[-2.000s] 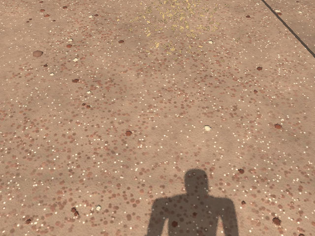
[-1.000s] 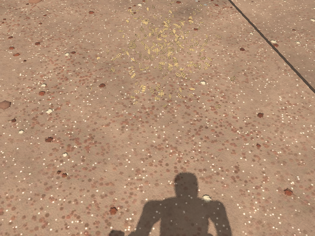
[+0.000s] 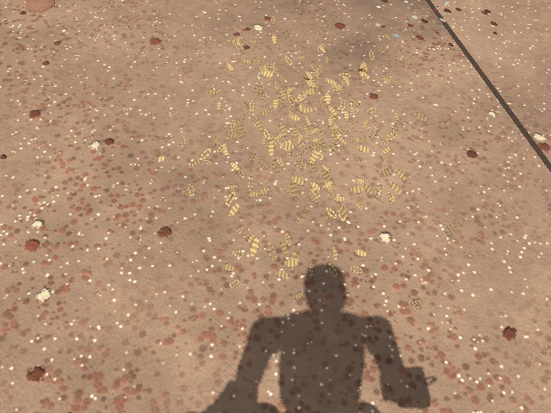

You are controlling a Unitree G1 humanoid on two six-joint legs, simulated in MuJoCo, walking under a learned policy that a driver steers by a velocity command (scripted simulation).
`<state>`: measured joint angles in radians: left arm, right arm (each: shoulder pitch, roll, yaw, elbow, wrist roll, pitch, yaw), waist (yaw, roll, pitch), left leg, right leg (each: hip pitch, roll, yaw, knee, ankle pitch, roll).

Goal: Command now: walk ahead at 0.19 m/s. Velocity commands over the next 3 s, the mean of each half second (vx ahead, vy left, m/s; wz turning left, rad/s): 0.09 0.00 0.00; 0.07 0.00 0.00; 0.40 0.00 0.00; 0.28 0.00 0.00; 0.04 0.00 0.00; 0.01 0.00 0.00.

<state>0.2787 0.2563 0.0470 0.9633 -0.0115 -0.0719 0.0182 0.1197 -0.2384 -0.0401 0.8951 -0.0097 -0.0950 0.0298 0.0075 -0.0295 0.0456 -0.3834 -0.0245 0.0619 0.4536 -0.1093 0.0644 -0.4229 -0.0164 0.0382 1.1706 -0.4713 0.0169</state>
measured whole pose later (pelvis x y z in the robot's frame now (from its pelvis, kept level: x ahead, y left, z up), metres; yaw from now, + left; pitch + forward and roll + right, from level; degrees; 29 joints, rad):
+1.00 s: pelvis +0.11 -0.03 +0.00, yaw +0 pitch -1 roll +0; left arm 0.24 0.20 0.06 1.10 -0.02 -0.03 0.03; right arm 0.28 -0.22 -0.05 1.10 0.01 -0.04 -0.03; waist -0.02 0.01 0.00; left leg -0.17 0.00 0.05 0.51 -0.33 0.05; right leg -0.32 -0.02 -0.04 0.81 -0.46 -0.05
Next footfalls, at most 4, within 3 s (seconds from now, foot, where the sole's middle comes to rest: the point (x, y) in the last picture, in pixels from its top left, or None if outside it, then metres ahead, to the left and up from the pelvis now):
0.26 right None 0.14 -0.15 -0.77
1.14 right None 0.20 -0.17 -0.77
1.64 left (252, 360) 0.57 0.07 -0.77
2.06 right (346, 339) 0.63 -0.17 -0.77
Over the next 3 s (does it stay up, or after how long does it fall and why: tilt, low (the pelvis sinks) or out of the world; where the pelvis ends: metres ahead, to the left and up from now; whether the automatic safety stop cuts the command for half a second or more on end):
stays up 0.56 -0.04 0.00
